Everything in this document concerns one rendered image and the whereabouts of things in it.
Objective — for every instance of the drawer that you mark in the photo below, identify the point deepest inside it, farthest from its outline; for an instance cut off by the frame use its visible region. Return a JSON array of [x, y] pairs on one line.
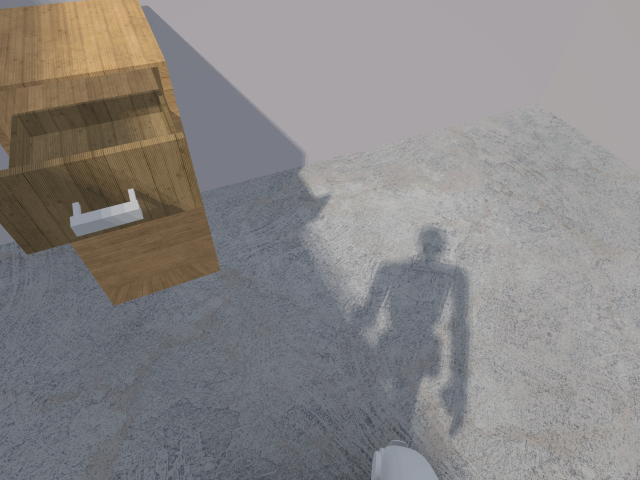
[[92, 153]]

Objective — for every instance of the cabinet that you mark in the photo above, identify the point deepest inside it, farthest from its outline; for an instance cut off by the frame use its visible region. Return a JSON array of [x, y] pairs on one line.
[[65, 53]]

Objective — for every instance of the robot right thigh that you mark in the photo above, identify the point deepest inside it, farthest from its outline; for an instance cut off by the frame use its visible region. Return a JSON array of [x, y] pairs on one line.
[[400, 463]]

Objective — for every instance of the handle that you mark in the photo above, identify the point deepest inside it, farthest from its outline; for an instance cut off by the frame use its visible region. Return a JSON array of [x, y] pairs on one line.
[[105, 218]]

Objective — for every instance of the robot right shin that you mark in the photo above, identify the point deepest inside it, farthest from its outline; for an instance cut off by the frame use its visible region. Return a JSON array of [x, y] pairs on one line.
[[398, 443]]

